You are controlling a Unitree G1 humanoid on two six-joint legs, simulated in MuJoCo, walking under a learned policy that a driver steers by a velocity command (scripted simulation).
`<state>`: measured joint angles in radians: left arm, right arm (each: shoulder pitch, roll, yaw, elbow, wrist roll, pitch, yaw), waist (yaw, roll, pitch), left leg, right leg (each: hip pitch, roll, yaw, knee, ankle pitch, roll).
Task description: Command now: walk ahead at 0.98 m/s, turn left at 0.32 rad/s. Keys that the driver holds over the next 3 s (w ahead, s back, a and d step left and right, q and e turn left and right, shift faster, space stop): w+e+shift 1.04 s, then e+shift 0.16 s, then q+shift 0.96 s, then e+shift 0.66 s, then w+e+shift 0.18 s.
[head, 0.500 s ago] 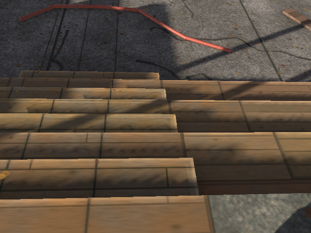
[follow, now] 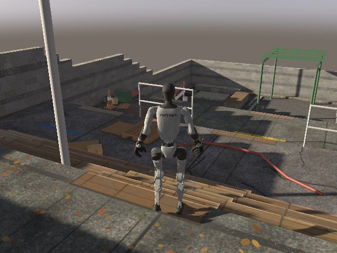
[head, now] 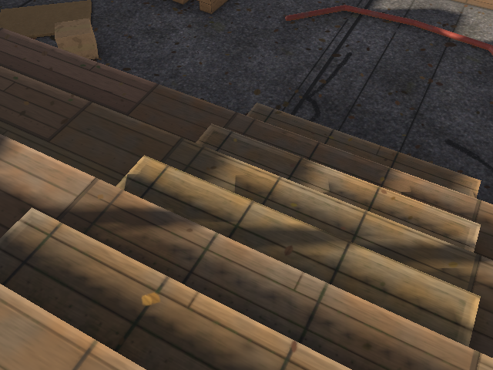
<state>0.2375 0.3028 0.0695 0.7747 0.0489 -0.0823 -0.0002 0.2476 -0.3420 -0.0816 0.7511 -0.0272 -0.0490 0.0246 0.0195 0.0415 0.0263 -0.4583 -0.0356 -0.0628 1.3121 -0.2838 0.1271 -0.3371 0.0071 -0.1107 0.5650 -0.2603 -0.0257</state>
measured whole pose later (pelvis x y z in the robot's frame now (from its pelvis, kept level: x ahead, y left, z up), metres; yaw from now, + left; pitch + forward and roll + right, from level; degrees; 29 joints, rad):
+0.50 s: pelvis +0.44 +0.04 -0.10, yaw -16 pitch +2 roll +1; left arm 0.44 0.27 0.06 0.95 -0.02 -0.03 0.05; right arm 0.08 -0.21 -0.02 0.75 -0.07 -0.14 0.02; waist 0.10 -0.04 0.09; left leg -0.28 0.05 0.10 0.56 0.13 0.03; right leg -0.34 -0.04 0.13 1.51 -0.60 -0.10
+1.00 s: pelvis +0.82 -0.09 -0.36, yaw -42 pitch -2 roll +0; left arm 0.54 0.19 0.02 0.96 0.01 -0.04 0.02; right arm 0.02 -0.12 0.05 0.74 -0.07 -0.07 -0.01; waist 0.10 0.01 -0.02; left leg -0.81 0.07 -0.17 1.15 0.06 -0.07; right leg -0.23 0.29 0.10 0.93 -0.63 -0.22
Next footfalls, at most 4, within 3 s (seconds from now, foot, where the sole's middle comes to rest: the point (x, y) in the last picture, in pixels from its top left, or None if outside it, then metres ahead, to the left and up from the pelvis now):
0.30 left None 0.46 0.16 -0.81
0.42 left None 0.49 0.16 -0.88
0.76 right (280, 309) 0.77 -0.06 -1.06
1.16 left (300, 240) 1.15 -0.16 -1.21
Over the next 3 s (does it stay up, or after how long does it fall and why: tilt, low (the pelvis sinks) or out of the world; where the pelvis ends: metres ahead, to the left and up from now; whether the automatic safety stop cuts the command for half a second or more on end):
stays up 1.22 -0.15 -0.49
